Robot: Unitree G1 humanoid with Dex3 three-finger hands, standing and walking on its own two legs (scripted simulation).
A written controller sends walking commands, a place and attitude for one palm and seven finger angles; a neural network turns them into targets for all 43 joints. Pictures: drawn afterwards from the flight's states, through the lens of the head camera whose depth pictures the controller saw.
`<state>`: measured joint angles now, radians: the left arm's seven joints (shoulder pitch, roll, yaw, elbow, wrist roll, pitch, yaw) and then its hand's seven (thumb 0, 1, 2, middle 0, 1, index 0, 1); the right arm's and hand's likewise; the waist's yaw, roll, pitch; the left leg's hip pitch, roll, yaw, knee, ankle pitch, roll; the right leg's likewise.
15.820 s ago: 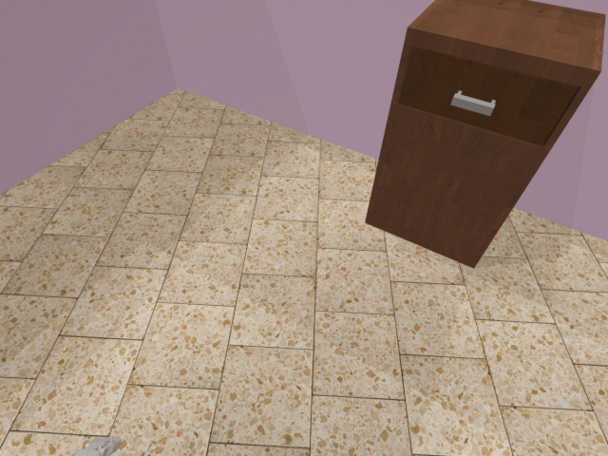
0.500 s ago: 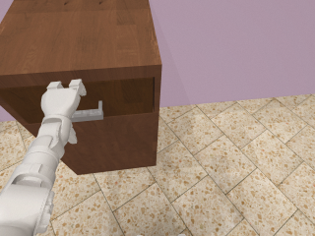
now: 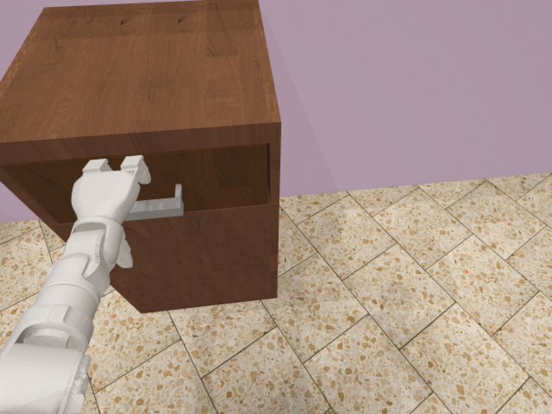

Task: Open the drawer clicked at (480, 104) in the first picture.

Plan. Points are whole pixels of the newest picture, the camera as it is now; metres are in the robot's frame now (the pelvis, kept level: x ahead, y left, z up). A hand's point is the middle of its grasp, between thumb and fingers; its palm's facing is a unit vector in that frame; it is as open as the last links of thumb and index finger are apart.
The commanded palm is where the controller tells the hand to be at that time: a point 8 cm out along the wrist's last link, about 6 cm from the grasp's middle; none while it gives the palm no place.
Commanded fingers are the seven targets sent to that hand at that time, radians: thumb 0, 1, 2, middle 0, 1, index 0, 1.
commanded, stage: move the hooked fingers above the handle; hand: left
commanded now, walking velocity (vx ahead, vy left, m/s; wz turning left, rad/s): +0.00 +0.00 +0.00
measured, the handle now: (152, 200) +0.48 +0.25 -0.05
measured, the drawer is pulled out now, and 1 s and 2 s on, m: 0.00 0.00 0.00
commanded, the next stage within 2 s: lower the fingers behind the handle in 0.28 s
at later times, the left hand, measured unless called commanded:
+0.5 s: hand (128, 207) +0.43 +0.26 +0.01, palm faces -0.03 -0.02 -1.00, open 13.8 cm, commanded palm +0.40 +0.26 +0.07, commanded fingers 0.00 -0.50 0.30 -0.30 -1.20 -0.30 -1.20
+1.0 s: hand (135, 217) +0.43 +0.26 -0.02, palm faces -0.05 -0.03 -1.00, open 13.8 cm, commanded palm +0.41 +0.26 +0.03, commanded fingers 0.00 -0.50 0.30 -0.30 -1.20 -0.30 -1.20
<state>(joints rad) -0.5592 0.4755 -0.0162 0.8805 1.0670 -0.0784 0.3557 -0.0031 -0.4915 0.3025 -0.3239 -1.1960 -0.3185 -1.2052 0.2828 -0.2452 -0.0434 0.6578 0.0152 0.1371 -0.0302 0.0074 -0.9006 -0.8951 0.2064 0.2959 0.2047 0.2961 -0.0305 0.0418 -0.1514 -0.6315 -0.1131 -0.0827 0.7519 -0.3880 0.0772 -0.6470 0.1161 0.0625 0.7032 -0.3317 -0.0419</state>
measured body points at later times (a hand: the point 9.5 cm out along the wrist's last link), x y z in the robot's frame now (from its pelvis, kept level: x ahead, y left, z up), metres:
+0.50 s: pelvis +0.00 -0.01 +0.00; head +0.08 -0.01 +0.44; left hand +0.42 +0.26 +0.07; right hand +0.05 -0.28 -0.13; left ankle -0.03 +0.07 -0.71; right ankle -0.01 -0.10 -0.71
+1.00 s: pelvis +0.00 +0.00 -0.02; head +0.09 +0.00 +0.43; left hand +0.43 +0.26 +0.03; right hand +0.05 -0.27 -0.15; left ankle -0.03 +0.07 -0.71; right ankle -0.01 -0.10 -0.71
